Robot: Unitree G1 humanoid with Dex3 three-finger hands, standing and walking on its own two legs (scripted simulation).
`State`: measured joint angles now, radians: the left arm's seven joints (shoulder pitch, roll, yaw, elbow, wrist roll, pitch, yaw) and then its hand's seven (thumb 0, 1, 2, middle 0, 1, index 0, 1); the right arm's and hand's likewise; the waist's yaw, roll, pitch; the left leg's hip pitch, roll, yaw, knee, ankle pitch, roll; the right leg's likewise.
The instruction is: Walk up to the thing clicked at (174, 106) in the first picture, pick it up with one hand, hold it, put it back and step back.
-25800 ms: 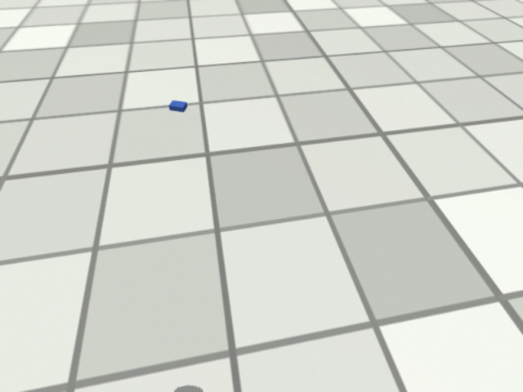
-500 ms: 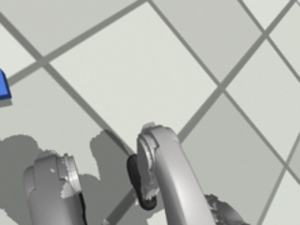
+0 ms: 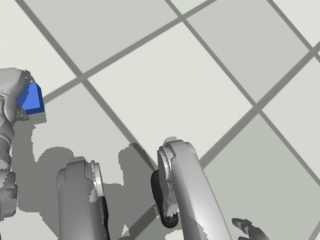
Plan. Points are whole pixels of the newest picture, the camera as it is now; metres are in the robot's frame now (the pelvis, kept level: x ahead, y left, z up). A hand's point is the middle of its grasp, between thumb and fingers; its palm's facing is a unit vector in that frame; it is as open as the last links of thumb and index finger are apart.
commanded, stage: lift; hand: left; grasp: from above
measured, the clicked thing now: (18, 100) +0.49 +0.28 -0.18
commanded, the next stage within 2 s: hold in 1.32 s
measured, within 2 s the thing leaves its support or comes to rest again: neither
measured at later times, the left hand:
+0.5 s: hand out of the picture +0.40 +0.28 +0.04, palm faces -0.43 -0.11 -0.89, open 9.6 cm
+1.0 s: hand out of the picture +0.36 +0.26 +0.21, palm faces -0.45 -0.12 -0.89, open 9.6 cm
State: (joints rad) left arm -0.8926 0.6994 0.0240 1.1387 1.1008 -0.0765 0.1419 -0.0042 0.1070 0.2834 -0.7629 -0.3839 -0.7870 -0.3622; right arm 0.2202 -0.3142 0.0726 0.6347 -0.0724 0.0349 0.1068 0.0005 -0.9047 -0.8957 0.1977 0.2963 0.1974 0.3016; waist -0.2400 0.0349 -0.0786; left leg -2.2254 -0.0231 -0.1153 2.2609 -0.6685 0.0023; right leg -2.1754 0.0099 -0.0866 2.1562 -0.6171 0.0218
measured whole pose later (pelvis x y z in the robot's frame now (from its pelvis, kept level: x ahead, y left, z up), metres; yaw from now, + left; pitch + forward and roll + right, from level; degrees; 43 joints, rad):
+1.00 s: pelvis +0.04 +0.00 +0.30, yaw +5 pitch +16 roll -2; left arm -0.38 0.40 -0.17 0.89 0.99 0.03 0.17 -0.01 0.09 0.36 -0.75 -0.40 -0.78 -0.38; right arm 0.25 -0.25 -0.02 0.75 0.04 -0.01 -0.07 0.01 -0.89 -0.89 0.20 0.30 0.20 0.30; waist -0.08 0.04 -0.14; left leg -0.98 0.01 -0.03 1.18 -0.49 0.01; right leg -0.97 0.02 0.00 1.12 -0.44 0.01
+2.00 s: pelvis +0.09 +0.01 +0.38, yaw +4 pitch +6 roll +0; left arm -0.28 0.38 -0.21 0.75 0.99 0.04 0.06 -0.01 0.09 0.38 -0.74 -0.42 -0.76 -0.40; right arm 0.24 -0.26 -0.04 0.71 0.05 0.04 -0.04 0.01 -0.89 -0.89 0.20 0.30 0.20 0.30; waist -0.03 0.04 -0.06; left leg -0.41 0.00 0.01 0.65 -0.33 0.01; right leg -0.42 0.00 0.04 0.63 -0.30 0.02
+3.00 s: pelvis +0.08 +0.00 +0.40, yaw +4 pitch +1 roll +0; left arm -0.22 0.39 -0.22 0.62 0.98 0.03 -0.02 -0.01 0.10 0.38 -0.72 -0.44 -0.74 -0.42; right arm 0.18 -0.26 -0.02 0.68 0.06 0.05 -0.05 0.01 -0.90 -0.89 0.20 0.30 0.20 0.30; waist 0.00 0.05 0.00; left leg -0.26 0.00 0.01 0.50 -0.25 0.01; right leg -0.28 0.00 0.04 0.50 -0.23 0.01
